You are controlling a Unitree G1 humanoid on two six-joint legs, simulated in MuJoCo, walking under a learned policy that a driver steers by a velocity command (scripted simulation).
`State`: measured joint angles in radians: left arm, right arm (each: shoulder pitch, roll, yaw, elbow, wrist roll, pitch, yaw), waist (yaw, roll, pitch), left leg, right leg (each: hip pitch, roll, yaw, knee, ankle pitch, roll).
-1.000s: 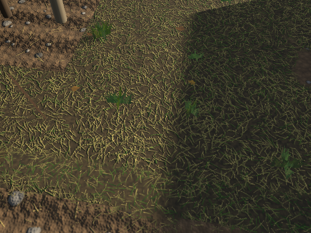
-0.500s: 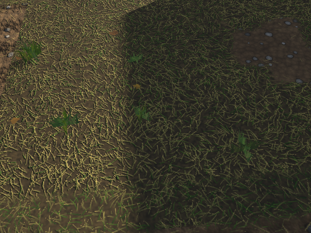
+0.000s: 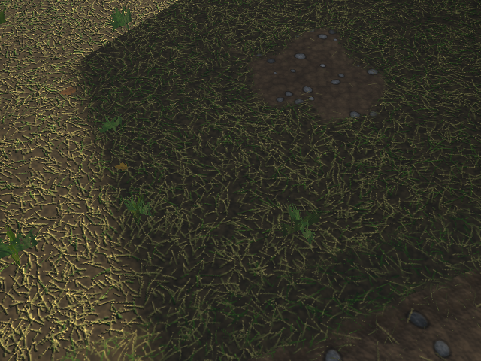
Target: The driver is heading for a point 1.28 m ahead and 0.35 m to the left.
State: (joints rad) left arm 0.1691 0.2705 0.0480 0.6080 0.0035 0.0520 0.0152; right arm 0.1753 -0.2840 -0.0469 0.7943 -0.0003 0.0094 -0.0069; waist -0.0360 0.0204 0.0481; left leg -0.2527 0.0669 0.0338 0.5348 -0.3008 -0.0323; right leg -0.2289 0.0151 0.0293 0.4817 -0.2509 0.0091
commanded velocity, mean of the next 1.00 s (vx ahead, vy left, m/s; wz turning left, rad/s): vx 0.03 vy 0.00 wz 0.31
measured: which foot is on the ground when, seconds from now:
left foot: down 0.00-1.00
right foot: down 0.00-0.56, up 0.58-1.00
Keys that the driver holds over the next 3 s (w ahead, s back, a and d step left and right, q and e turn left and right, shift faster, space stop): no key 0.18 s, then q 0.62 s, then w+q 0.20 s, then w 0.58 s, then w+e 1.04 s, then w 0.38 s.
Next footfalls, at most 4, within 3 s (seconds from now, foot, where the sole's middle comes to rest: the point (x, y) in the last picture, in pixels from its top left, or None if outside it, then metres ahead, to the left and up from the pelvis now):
1.22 right None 0.21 -0.03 -0.77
1.68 left None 0.38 0.34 -0.77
2.20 right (176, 272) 0.74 0.21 -0.77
2.68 left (113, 207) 1.00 0.44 -0.77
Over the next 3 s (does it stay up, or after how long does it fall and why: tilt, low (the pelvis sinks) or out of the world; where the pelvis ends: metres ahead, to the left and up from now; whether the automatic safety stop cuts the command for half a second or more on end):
stays up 0.99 0.33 0.01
